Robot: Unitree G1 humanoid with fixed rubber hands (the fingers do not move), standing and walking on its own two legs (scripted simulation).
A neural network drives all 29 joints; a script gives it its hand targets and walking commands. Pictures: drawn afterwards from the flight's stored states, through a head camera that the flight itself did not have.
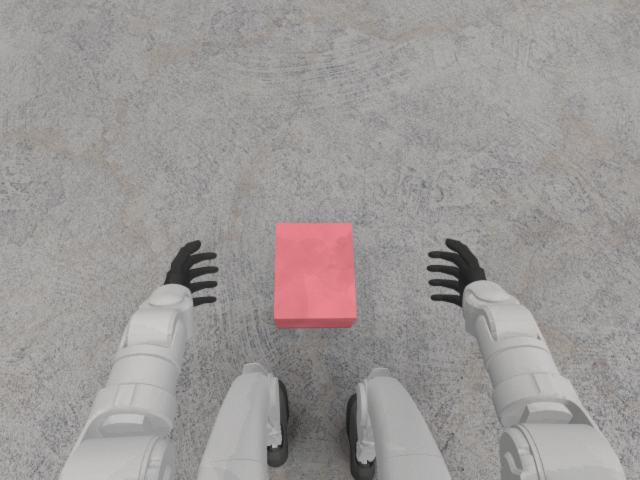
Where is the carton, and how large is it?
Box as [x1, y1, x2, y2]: [274, 223, 356, 328]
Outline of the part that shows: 276,223 274,320 278,328 350,327 356,318 351,223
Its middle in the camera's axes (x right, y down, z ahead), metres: -0.01 +0.09 +1.06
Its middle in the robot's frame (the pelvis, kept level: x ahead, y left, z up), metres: +0.51 +0.00 -0.60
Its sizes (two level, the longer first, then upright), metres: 0.256 0.204 0.154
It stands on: the floor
